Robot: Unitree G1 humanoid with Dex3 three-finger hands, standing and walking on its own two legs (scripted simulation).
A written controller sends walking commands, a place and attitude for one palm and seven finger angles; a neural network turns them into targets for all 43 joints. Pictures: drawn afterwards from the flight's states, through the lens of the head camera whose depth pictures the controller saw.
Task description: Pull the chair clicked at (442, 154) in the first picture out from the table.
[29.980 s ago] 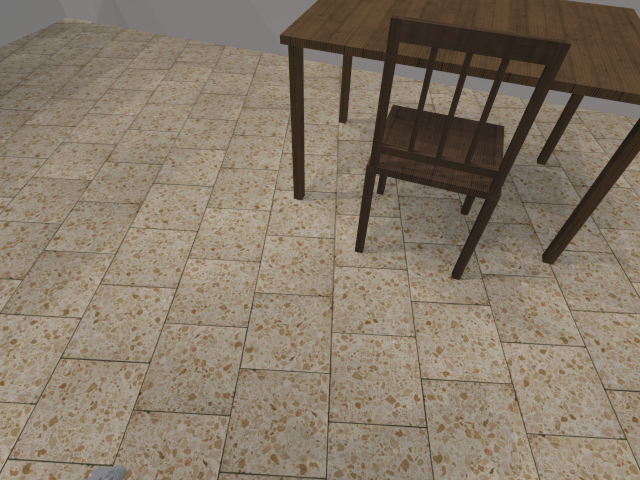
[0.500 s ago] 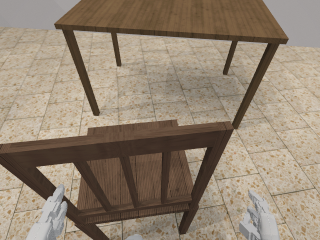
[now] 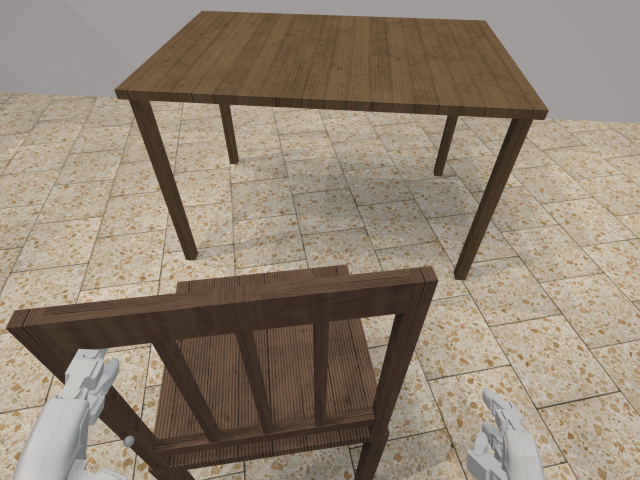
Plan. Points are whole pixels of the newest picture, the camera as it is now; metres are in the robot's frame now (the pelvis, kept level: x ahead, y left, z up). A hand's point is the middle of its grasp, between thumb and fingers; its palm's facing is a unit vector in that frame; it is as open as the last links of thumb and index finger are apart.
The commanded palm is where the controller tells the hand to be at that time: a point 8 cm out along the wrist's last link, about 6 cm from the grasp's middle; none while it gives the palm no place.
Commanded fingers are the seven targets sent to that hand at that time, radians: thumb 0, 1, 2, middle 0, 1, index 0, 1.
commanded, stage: draw the hand back to the body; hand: left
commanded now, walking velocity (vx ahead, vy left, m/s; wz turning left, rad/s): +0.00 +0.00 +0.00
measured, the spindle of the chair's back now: (257, 387) +0.25 +0.12 -0.04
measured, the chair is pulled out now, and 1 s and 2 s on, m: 0.61 0.60 0.61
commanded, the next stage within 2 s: step back with the hand held close in 0.90 s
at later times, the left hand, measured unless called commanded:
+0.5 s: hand (91, 401) +0.17 +0.26 +0.08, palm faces +0.32 -0.83 -0.46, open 9.3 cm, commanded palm +0.17 +0.30 +0.21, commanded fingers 0.00 0.90 0.90 -0.20 -0.30 -0.20 -0.30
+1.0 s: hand (102, 401) +0.17 +0.25 +0.09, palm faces +0.30 -0.81 -0.50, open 7.0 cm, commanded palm +0.17 +0.29 +0.21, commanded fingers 0.00 0.90 0.90 -0.20 -0.30 -0.20 -0.30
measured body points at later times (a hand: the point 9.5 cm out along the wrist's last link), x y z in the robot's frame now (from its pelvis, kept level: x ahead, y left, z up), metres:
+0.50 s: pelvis +0.04 +0.00 +0.03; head +0.04 -0.01 +0.48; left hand +0.15 +0.30 +0.11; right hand +0.25 -0.20 -0.05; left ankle +0.01 +0.13 -0.70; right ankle +0.02 -0.14 -0.70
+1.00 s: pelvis +0.04 -0.02 +0.03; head +0.05 -0.04 +0.48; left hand +0.15 +0.29 +0.12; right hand +0.25 -0.21 -0.06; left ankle +0.01 +0.13 -0.70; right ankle +0.02 -0.14 -0.70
